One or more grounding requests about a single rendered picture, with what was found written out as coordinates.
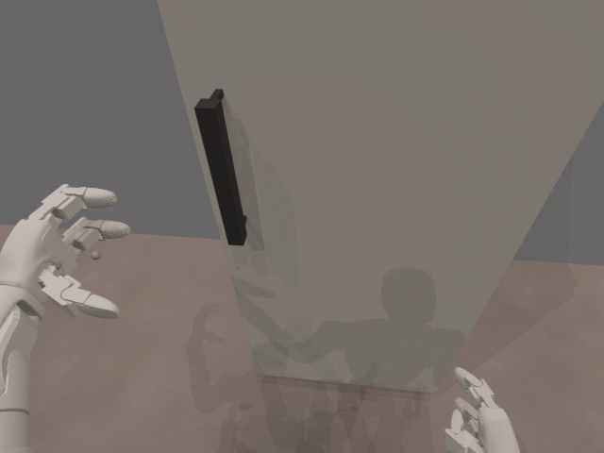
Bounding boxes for robot right hand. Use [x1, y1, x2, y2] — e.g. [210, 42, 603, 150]
[445, 367, 520, 453]

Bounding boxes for fridge door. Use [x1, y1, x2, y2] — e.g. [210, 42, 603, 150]
[157, 0, 604, 394]

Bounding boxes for robot left hand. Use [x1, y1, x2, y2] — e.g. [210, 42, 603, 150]
[0, 184, 131, 319]

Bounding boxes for handle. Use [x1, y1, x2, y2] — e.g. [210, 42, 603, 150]
[194, 89, 247, 245]

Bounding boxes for robot left forearm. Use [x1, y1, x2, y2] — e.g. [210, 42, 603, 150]
[0, 285, 46, 453]

